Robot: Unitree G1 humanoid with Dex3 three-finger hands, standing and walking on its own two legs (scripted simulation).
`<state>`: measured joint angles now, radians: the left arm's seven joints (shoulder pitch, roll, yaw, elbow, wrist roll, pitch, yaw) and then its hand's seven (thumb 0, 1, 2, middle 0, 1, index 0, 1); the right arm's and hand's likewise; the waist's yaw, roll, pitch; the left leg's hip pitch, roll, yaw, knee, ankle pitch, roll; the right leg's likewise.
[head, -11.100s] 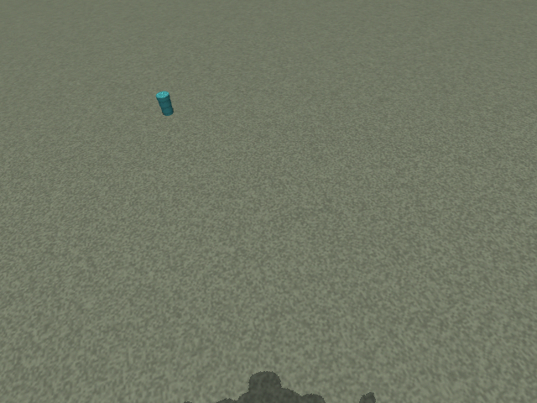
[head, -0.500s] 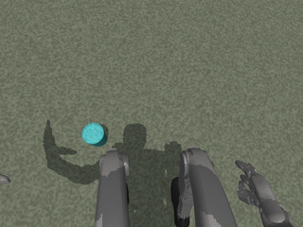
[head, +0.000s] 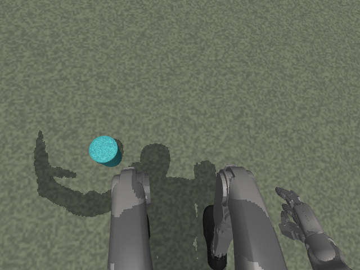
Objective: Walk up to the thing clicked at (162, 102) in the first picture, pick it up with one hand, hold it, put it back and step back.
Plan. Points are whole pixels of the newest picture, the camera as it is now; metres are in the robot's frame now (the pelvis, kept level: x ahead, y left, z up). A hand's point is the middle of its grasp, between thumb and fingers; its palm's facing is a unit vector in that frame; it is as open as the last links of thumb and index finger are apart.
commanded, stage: go down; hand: left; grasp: from the side
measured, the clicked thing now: (108, 153) +0.41 +0.25 -0.34
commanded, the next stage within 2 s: approach in 0.78 s
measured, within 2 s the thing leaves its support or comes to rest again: neither
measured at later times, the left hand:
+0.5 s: hand out of the picture +0.31 +0.44 -0.02, palm faces +0.28 -0.95 -0.13, open 17.5 cm
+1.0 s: hand out of the picture +0.31 +0.44 -0.03, palm faces +0.29 -0.95 -0.10, open 17.5 cm
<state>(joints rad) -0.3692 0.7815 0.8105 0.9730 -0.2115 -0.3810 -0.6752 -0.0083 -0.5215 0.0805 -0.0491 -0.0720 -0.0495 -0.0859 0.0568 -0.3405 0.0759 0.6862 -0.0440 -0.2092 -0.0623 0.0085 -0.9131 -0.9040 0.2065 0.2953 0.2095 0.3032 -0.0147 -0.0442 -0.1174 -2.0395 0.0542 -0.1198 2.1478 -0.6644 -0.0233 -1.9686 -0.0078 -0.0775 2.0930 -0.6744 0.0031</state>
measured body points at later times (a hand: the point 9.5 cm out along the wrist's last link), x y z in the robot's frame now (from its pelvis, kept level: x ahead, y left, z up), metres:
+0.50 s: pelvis +0.00 +0.00 -0.03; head +0.21 +0.07 +0.37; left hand +0.29 +0.49 -0.01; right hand +0.19 -0.27 -0.13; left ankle +0.09 +0.13 -0.38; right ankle +0.10 -0.12 -0.38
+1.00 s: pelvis +0.00 +0.00 -0.04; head +0.19 +0.07 +0.36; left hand +0.29 +0.49 -0.02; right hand +0.20 -0.26 -0.14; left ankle +0.09 +0.13 -0.38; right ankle +0.10 -0.12 -0.38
